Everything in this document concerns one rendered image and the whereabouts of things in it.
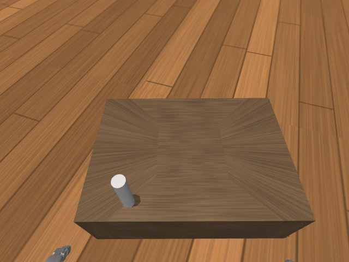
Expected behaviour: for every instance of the left robot hand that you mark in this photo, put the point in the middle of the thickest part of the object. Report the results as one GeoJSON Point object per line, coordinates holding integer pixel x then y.
{"type": "Point", "coordinates": [59, 255]}

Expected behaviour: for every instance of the can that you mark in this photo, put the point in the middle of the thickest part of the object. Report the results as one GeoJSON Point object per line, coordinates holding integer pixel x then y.
{"type": "Point", "coordinates": [122, 189]}

